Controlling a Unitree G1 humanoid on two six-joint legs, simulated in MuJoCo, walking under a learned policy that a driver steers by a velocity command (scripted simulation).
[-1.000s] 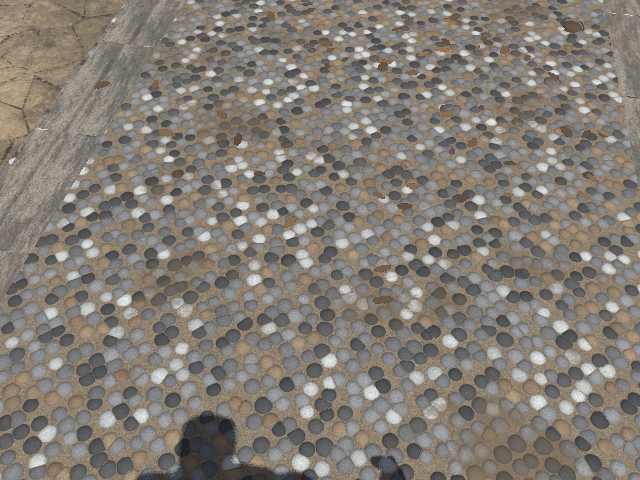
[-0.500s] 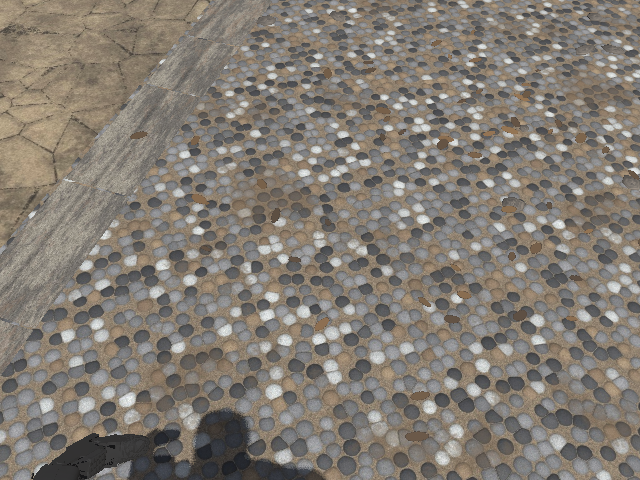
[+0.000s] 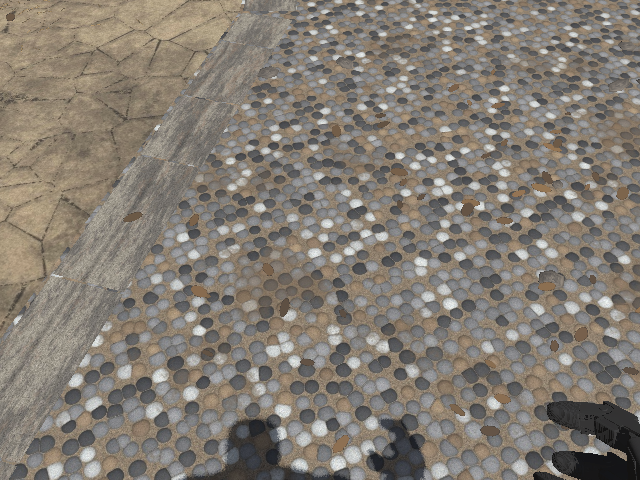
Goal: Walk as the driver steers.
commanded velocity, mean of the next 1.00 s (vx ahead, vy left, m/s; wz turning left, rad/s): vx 0.50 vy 0.00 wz -0.36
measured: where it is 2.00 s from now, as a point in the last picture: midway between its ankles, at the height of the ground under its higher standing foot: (463, 379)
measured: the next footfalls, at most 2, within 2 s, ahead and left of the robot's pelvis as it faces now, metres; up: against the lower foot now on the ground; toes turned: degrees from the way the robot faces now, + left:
left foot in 0.02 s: +0.16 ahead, +0.13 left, +0.00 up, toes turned -6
right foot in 0.52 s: +0.39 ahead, -0.19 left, +0.00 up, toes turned -21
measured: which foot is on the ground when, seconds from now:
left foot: up 0.00-0.00, down 0.02-0.52, up 0.54-1.00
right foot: down 0.00-0.02, up 0.04-0.50, down 0.52-1.00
